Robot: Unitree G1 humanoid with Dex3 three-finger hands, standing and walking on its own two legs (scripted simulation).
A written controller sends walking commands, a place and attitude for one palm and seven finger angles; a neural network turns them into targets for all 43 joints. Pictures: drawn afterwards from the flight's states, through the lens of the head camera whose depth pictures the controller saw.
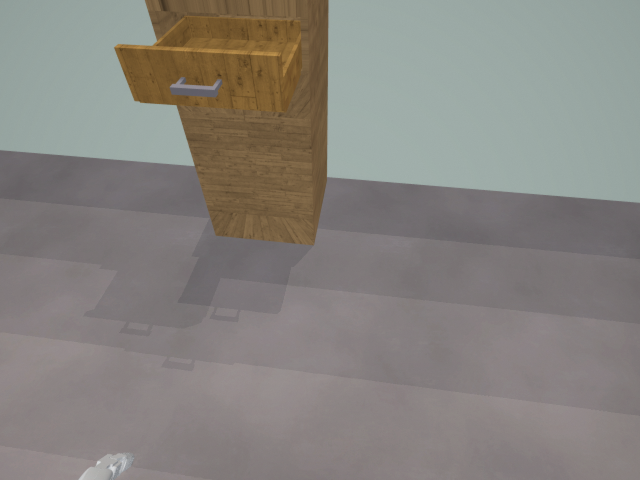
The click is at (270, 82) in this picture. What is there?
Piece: drawer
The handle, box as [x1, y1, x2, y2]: [170, 77, 222, 96]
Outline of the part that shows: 170,90 172,94 216,96 217,90 222,83 221,79 217,79 212,86 185,85 185,78 181,77 175,84 172,84 170,86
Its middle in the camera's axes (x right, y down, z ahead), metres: -0.29 -0.35 +0.90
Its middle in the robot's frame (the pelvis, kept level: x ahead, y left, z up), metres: +0.90 +0.34 +0.06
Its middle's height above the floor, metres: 0.83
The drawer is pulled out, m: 0.24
